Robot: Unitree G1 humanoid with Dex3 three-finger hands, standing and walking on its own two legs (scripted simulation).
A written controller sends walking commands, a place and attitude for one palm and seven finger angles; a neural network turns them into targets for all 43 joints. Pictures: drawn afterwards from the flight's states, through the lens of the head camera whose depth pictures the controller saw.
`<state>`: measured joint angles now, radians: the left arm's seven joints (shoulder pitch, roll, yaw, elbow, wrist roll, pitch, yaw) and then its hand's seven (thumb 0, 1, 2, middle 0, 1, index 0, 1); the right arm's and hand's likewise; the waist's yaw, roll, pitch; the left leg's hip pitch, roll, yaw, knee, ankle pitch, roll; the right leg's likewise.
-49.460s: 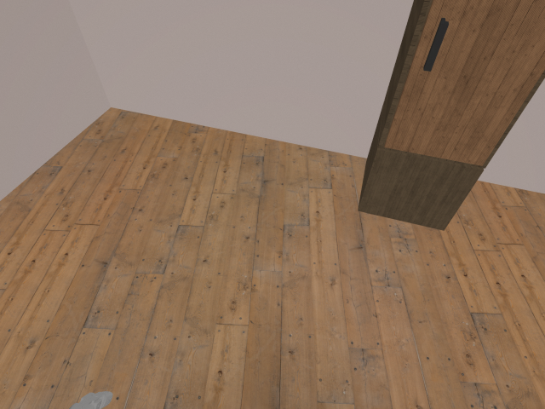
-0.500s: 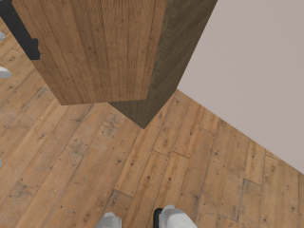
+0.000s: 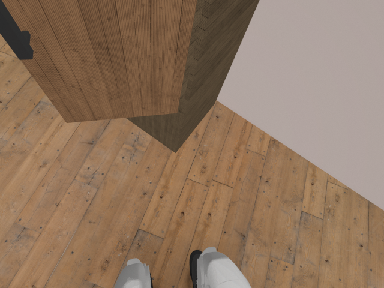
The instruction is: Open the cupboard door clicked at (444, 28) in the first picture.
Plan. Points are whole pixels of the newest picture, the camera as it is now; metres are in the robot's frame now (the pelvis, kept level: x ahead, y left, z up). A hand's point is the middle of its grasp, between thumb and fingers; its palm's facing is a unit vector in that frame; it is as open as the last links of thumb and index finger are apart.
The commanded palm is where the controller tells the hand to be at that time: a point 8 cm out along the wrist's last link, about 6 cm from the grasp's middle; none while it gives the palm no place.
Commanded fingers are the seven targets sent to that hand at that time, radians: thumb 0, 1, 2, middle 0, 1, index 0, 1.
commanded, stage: move the hooked fingers beside the handle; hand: left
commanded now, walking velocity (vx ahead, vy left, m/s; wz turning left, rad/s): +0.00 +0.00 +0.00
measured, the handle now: (6, 15) +0.58 +0.26 +0.12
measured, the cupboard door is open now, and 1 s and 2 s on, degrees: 45 46 46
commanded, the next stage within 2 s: slide the fingers in behind the handle in 0.02 s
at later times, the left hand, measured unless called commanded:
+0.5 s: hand out of the picture +0.53 +0.30 +0.12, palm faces +0.06 -1.00 +0.00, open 14.0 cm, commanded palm +0.51 +0.32 +0.11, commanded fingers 0.00 -0.50 0.30 -0.30 -1.20 -0.30 -1.20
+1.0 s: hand (2, 44) +0.52 +0.26 +0.12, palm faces +0.09 -1.00 -0.01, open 14.0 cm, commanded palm +0.50 +0.29 +0.11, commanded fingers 0.00 -0.50 0.30 -0.30 -1.20 -0.30 -1.20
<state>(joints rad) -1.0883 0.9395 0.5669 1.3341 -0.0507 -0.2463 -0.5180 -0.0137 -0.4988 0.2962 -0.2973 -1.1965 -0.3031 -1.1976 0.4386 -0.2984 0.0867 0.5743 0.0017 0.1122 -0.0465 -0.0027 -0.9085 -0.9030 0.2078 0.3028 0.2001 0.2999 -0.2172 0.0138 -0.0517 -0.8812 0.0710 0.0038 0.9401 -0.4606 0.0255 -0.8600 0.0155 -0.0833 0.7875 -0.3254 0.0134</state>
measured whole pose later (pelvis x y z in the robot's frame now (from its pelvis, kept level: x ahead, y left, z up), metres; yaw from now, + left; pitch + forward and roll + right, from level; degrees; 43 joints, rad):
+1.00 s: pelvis +0.01 -0.01 +0.01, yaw +0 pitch +20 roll -4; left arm -0.98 0.71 0.50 1.22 -0.08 -0.28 -0.36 -0.01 -0.50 0.30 -0.28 -1.19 -0.30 -1.20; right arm 0.42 -0.28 0.06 0.58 -0.01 0.10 -0.02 0.00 -0.91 -0.90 0.21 0.30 0.20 0.30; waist -0.18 0.03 -0.08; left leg -0.79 0.07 0.01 0.90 -0.46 0.02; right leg -0.78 0.01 -0.07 0.78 -0.34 0.00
